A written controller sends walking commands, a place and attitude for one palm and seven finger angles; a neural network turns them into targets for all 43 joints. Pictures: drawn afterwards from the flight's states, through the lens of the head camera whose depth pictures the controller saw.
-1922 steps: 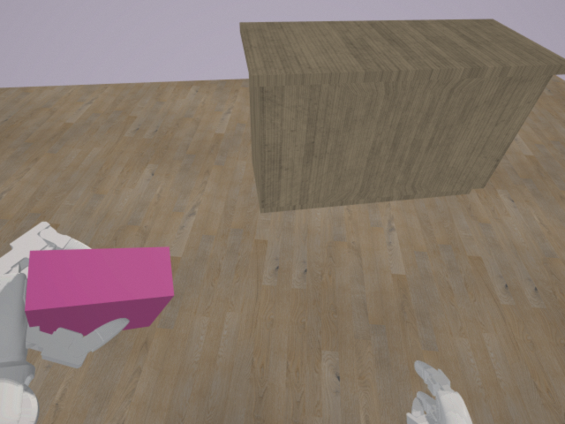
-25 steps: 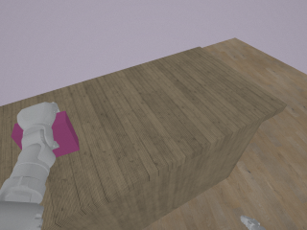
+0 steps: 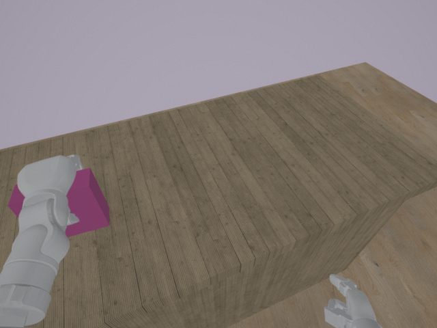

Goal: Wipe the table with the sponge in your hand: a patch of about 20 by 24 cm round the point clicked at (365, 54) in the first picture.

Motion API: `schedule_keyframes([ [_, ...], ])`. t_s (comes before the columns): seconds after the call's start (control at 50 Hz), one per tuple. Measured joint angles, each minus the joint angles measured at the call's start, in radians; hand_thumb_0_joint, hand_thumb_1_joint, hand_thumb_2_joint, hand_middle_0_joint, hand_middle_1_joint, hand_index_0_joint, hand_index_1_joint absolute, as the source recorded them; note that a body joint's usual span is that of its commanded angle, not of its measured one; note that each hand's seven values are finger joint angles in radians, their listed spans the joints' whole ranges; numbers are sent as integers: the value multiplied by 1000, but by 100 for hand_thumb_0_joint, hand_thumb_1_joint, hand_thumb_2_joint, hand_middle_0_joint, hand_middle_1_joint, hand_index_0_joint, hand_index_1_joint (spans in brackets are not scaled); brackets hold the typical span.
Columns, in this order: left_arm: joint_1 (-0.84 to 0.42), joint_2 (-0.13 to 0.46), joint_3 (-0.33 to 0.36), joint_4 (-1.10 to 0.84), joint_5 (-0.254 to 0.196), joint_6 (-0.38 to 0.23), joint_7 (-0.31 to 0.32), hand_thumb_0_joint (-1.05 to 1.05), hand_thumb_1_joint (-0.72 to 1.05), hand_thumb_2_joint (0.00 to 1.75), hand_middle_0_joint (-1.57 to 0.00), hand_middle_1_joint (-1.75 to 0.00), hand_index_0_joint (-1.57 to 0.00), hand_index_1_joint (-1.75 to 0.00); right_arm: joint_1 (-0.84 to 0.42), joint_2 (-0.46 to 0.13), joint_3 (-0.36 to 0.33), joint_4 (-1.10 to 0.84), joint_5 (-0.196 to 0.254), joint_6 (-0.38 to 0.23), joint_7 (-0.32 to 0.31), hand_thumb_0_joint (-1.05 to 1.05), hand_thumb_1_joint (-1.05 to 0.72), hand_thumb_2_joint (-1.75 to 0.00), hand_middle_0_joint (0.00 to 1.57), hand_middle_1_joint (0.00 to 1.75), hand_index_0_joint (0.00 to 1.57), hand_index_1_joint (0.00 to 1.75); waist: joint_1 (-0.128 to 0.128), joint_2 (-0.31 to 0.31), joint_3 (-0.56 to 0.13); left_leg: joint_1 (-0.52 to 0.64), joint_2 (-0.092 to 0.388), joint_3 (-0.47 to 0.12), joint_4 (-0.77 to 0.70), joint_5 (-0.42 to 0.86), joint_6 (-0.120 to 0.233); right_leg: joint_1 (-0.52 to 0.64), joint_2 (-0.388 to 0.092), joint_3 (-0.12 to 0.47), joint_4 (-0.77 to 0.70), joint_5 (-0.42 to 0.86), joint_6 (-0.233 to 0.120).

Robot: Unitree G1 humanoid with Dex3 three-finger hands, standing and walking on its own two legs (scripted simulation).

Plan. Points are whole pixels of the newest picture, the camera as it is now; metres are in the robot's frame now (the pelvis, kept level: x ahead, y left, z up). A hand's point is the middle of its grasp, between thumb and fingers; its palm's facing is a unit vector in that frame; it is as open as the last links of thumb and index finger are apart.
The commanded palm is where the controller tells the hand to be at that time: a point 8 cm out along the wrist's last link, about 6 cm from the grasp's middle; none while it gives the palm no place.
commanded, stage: wipe back along the first lane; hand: left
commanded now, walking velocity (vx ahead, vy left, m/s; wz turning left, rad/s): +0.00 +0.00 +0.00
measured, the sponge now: (69, 212) +0.30 +0.35 +0.02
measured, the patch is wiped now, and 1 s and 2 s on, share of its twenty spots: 1.00 1.00 1.00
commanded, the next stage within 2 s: lift the sponge slowly off the table in 1.60 s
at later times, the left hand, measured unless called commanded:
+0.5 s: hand (65, 211) +0.28 +0.32 +0.07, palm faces +0.03 -0.05 -1.00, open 9.9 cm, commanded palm +0.24 +0.30 +0.10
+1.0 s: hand (66, 231) +0.24 +0.30 +0.07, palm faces +0.04 -0.08 -1.00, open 9.9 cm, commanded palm +0.19 +0.28 +0.11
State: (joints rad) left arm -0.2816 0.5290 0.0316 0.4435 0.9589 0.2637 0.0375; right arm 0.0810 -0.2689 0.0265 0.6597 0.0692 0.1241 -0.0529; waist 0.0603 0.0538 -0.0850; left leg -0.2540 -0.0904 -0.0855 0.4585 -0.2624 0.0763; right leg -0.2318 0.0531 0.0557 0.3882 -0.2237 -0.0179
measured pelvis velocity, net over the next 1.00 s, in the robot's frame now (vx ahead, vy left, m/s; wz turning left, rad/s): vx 0.01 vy -0.01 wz -0.02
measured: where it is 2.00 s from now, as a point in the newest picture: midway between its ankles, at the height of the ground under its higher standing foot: outside the picture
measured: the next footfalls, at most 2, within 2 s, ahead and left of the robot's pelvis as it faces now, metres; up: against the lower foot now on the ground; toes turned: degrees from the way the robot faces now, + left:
none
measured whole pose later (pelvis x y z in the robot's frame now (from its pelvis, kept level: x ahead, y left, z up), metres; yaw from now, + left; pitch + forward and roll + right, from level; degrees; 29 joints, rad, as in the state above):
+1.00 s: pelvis +0.01 -0.01 +0.00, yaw -1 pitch +1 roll -1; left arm 0.18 0.49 0.00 -0.08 0.90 0.42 0.09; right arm 0.04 -0.27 0.04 0.64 0.07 0.11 -0.02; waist 0.08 0.08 -0.08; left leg -0.18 -0.07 -0.07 0.47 -0.30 0.06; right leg -0.17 0.07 0.07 0.42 -0.26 -0.03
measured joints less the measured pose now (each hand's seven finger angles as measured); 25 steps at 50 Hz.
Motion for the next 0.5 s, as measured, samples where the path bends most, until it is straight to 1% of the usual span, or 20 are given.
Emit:
schedule_keyframes([
  [0.1,63,-12,-6,-80,2,17,12,-1,-52,111,-73,-136,-76,-140,4,4,-3,-7,-4,-9,13,1,-90,-90,20,30,21,30,0,9,0,3,-4,1,-4,3,5,5,-5,1,-7,3,2],
  [0.18,103,-30,-29,-135,1,47,34,-1,-51,109,-72,-137,-75,-141,12,3,-3,-3,-4,-10,19,1,-90,-90,20,30,21,30,7,14,0,8,-9,0,-5,4,10,10,-9,0,-6,1,4],
  [0.26,99,-42,-59,-146,7,87,42,-1,-49,109,-71,-137,-74,-141,11,4,3,7,-1,-3,16,1,-90,-90,20,30,21,30,11,13,5,12,-12,-2,-4,6,11,12,-12,-3,0,-1,2],
  [0.44,153,-63,-72,-210,5,138,49,-1,-48,108,-69,-139,-72,-143,6,5,8,0,0,-13,24,1,-90,-90,20,30,21,30,11,23,2,24,-12,3,-2,4,10,19,-12,1,9,-6,-1],
  [0.5,184,-66,-72,-243,2,143,52,-1,-48,107,-69,-139,-72,-143,0,4,11,-2,-1,-14,27,1,-91,-90,20,30,21,30,13,24,1,29,-10,6,-1,0,9,22,-10,4,13,-9,2],
])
